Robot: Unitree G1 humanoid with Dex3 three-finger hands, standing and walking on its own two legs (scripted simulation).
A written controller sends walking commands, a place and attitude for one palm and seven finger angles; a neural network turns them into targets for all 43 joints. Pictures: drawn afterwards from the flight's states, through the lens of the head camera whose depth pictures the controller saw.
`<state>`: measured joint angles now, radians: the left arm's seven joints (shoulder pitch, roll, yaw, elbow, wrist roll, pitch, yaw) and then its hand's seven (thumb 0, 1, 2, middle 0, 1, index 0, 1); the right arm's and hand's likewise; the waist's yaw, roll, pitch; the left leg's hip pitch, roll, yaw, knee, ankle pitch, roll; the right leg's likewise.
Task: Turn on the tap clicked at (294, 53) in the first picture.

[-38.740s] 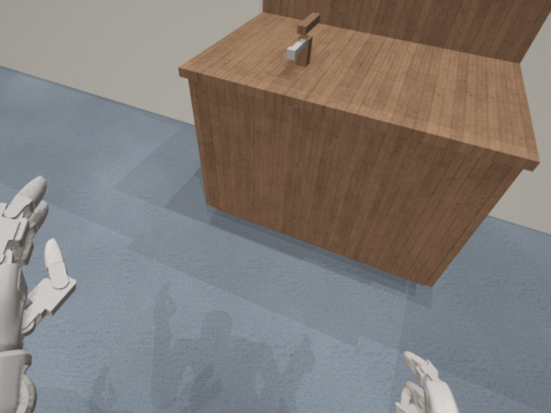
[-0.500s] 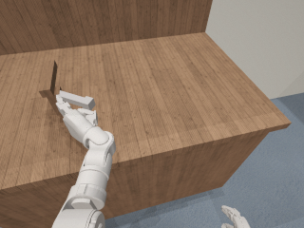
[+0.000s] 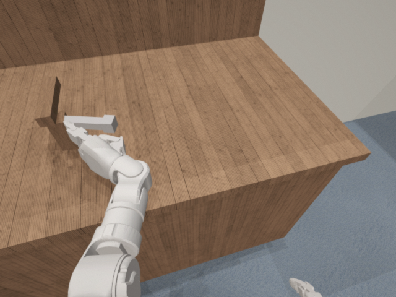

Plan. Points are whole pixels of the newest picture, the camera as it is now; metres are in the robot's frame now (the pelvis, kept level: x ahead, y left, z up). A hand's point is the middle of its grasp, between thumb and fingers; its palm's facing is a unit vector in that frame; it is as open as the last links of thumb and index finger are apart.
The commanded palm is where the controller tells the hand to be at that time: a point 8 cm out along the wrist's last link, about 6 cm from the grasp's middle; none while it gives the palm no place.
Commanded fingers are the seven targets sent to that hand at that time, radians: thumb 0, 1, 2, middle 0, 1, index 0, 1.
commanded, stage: push the lever round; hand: left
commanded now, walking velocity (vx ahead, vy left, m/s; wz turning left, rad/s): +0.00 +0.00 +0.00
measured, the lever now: (109, 124) +0.45 +0.21 +0.10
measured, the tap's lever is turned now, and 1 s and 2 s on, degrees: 70 86 86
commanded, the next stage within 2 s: lift the hand up off the lever in 0.26 s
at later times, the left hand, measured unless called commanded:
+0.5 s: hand (126, 135) +0.43 +0.18 +0.08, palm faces +0.83 -0.54 -0.10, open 8.4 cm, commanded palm +0.39 +0.20 +0.10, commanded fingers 0.00 0.90 0.90 -0.15 -0.15 -0.15 -0.15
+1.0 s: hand (119, 127) +0.43 +0.18 +0.11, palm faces +0.81 -0.58 -0.09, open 7.9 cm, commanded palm +0.37 +0.19 +0.11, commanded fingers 0.00 0.90 0.90 -0.15 -0.15 -0.15 -0.15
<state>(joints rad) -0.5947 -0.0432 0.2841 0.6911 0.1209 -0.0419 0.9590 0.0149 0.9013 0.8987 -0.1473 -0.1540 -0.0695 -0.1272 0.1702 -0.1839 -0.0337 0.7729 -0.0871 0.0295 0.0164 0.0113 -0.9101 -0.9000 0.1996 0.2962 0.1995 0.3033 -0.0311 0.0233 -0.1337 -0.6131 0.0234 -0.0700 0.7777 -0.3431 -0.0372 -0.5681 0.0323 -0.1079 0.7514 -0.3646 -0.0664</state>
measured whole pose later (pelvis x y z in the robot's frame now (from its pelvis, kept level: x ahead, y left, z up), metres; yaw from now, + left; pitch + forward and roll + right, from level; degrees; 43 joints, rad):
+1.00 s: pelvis +0.00 +0.00 +0.01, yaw +0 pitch +9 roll -1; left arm -0.65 0.00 0.30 0.70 0.09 0.01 0.93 0.01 0.90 0.90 -0.14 -0.15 -0.14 -0.15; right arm 0.20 -0.20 -0.04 0.77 -0.08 0.01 0.03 0.01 -0.91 -0.90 0.20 0.30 0.20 0.30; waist -0.04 0.03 -0.13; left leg -0.57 0.02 -0.06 0.73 -0.33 -0.04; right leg -0.53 0.03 -0.10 0.71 -0.35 -0.07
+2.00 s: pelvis +0.02 +0.00 +0.02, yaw +0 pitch +4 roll +0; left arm -0.48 -0.07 0.19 0.36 0.05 0.23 0.88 0.02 0.90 0.90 -0.15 -0.15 -0.15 -0.15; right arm 0.12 -0.18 -0.02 0.77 -0.06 0.03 0.01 0.01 -0.91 -0.90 0.20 0.30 0.20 0.30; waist 0.03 0.03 -0.10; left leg -0.37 0.02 -0.05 0.61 -0.30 -0.03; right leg -0.33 0.03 -0.09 0.58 -0.32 -0.06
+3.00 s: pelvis +0.02 +0.00 +0.03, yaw -1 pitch +0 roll +1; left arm -0.37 0.03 0.06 0.16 0.02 0.26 0.52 0.02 0.90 0.90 -0.14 -0.16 -0.15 -0.15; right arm 0.08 -0.18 0.01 0.70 -0.01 0.07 -0.05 0.01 -0.91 -0.90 0.20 0.30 0.20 0.30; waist 0.04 0.02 -0.05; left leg -0.24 0.02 -0.03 0.51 -0.27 -0.03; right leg -0.23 0.03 -0.07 0.52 -0.30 -0.06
